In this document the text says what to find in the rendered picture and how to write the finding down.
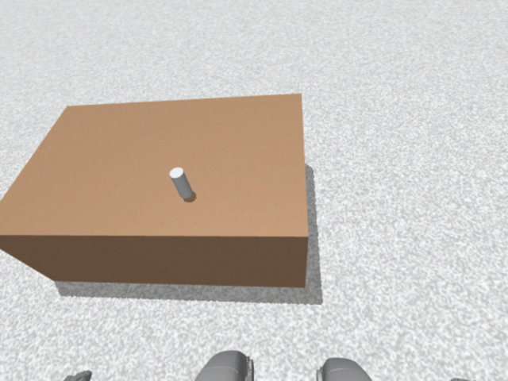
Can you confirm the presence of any can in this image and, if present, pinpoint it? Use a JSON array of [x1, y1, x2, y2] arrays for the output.
[[170, 167, 193, 198]]

